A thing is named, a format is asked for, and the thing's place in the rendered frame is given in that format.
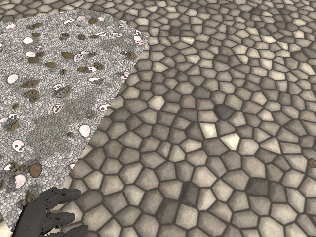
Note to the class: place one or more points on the left robot hand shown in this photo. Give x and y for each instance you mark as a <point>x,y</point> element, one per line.
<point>36,220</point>

